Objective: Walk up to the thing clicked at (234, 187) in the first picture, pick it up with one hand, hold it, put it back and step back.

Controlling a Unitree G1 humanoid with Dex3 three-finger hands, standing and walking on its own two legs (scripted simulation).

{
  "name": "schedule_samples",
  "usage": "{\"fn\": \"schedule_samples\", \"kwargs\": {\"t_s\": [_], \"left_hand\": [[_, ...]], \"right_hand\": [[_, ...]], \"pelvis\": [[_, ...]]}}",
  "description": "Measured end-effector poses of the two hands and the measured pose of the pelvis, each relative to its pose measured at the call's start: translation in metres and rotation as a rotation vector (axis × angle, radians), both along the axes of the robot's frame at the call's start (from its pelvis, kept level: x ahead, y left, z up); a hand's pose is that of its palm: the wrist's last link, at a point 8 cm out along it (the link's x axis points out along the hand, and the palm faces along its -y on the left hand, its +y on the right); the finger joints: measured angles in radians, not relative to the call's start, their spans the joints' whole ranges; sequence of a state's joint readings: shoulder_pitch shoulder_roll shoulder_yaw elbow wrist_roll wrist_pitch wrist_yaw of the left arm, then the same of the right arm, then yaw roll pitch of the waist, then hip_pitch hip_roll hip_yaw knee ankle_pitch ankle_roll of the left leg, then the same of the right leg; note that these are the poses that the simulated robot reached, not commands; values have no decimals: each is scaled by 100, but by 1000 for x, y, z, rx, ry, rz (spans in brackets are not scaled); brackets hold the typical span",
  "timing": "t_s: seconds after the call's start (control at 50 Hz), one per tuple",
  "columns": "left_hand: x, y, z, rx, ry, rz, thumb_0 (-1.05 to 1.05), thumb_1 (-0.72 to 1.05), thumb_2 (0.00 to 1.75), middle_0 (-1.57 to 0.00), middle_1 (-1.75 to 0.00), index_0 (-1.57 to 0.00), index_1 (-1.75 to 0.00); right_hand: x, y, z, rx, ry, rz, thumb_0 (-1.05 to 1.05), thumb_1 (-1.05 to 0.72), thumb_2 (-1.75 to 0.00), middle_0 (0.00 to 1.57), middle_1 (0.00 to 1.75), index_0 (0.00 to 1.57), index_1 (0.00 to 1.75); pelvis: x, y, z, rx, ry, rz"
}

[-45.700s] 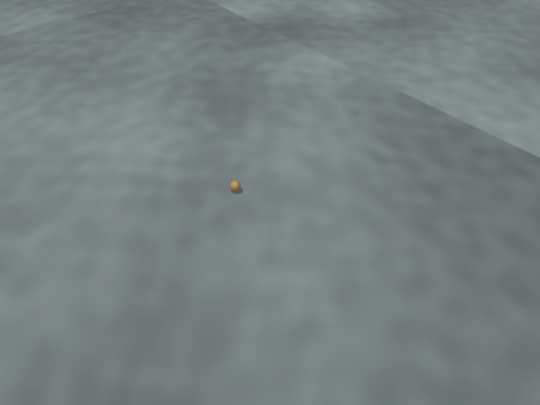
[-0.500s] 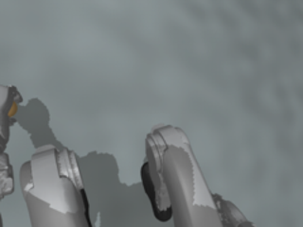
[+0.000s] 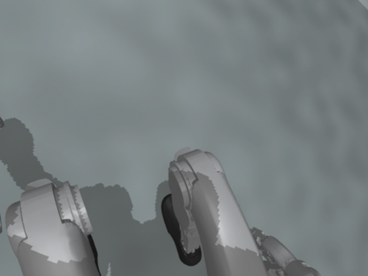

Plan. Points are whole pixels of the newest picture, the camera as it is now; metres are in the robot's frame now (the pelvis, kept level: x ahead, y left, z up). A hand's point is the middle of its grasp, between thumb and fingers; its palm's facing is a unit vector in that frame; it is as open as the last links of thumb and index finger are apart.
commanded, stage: rest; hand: left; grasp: from above
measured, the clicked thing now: out of the picture +0.42 +0.33 -0.25
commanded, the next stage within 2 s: open in 0.42 s
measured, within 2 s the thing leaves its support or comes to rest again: rests again in 0.14 s
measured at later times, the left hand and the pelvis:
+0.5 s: hand out of the picture +0.40 +0.32 -0.25, palm faces -0.44 -0.17 -0.88, open 7.2 cm; pelvis +0.00 +0.00 +0.00, yaw -1 degrees
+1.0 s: hand out of the picture +0.41 +0.32 -0.24, palm faces -0.43 -0.16 -0.89, open 11.5 cm; pelvis +0.00 +0.00 +0.00, yaw -2 degrees
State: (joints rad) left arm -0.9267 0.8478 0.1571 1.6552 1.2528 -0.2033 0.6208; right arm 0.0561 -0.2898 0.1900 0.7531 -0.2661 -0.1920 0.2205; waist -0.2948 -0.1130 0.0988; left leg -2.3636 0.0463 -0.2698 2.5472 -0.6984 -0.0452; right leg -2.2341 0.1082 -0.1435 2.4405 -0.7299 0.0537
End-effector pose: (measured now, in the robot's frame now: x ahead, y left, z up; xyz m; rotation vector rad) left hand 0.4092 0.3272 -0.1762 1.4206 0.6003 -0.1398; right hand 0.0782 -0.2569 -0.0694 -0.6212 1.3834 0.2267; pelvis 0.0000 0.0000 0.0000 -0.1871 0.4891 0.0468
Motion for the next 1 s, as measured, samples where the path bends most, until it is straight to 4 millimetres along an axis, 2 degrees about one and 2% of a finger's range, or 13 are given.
{"fn": "schedule_samples", "kwargs": {"t_s": [0.26,0.62,0.72,1.0], "left_hand": [[4,-7,-9,-6,-18,-22,-1,31,30,-87,-50,-94,-47],[1,-2,-13,-8,0,-6,-1,32,29,-86,-50,-94,-46],[1,-1,-12,-8,-11,-2,-1,28,34,-79,-54,-82,-48],[4,-1,-10,7,-8,-7,0,-9,63,-43,-70,-45,-68]], "right_hand": [[-4,7,5,28,28,27,0,-91,-90,20,30,20,30],[-2,10,11,36,14,71,0,-92,-90,20,30,20,30],[-4,9,14,33,11,79,0,-91,-90,20,30,20,30],[-14,8,18,31,19,68,0,-90,-90,20,30,20,30]], "pelvis": [[1,2,1,-15,-6,-8],[-1,4,2,-25,-26,-13],[-2,4,2,-27,-33,-14],[-4,5,2,-32,-39,-17]]}}
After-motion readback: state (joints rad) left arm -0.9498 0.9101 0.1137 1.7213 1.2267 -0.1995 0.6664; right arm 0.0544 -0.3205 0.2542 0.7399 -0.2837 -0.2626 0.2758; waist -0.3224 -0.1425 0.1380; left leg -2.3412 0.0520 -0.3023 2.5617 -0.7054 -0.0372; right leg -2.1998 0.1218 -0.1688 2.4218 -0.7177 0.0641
